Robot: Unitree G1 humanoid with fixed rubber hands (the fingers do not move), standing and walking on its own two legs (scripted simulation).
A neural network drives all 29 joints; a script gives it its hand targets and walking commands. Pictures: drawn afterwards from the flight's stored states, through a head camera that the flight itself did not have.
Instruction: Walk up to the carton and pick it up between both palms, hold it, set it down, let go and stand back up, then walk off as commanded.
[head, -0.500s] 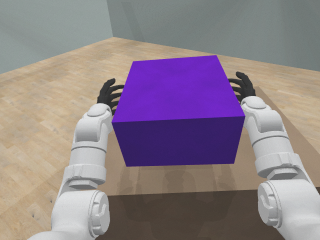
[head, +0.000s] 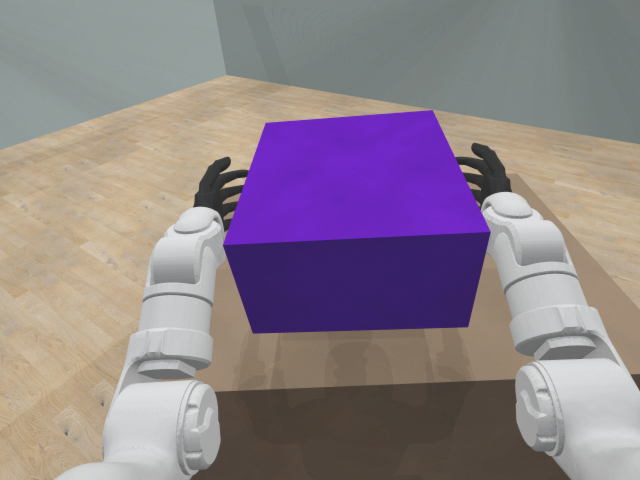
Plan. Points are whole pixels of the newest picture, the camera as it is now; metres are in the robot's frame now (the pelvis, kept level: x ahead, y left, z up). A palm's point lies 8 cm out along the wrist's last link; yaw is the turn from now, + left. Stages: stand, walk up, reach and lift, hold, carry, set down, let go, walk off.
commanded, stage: hold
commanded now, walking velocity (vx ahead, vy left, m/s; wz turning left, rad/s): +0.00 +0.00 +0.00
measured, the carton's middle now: (352, 210) +0.41 -0.03 +0.18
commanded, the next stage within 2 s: none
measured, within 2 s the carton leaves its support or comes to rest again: neither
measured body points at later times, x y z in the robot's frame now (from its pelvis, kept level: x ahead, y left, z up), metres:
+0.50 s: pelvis +0.00 +0.00 +0.00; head -0.08 -0.01 +0.44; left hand +0.38 +0.15 +0.21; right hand +0.38 -0.21 +0.21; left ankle +0.03 +0.10 -0.74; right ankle +0.06 -0.14 -0.74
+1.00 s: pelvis +0.00 +0.00 +0.00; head -0.08 -0.01 +0.44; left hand +0.38 +0.15 +0.21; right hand +0.38 -0.21 +0.21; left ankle +0.03 +0.10 -0.74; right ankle +0.06 -0.14 -0.74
